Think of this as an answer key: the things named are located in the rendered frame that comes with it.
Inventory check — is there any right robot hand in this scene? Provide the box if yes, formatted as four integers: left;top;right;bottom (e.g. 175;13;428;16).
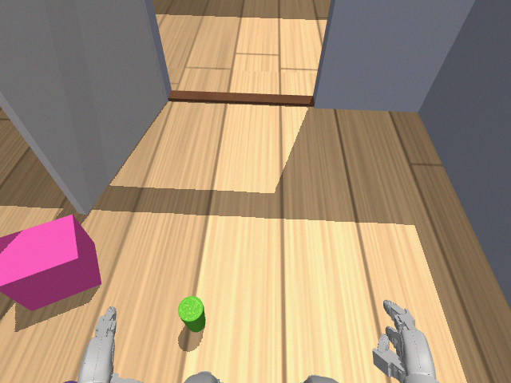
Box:
372;300;436;383

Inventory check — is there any left robot hand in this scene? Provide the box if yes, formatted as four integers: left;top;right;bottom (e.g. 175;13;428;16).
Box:
77;306;142;383

